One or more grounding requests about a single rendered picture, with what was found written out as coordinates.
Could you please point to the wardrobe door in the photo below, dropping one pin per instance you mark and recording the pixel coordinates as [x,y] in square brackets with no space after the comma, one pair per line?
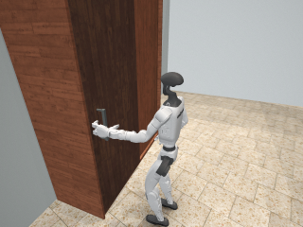
[146,14]
[104,36]

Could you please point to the right robot shin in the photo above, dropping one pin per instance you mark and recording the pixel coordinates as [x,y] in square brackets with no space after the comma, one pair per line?
[166,189]

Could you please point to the humanoid robot torso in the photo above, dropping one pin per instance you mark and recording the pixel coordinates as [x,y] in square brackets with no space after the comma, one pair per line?
[169,133]

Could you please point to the left robot forearm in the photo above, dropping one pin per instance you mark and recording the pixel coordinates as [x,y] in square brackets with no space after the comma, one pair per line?
[126,135]

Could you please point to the robot left hand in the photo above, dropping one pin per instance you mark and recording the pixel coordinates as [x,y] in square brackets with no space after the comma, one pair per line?
[102,131]

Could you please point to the right robot upper arm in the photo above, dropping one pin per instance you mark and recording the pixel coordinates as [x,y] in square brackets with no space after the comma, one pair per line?
[184,118]

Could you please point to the left robot upper arm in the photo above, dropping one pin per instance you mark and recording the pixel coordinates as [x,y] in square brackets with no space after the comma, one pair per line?
[160,118]

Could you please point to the robot right hand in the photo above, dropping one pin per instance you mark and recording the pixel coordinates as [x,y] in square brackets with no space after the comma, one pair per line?
[156,138]

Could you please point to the handle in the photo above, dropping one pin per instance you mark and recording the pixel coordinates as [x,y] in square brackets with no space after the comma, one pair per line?
[104,120]

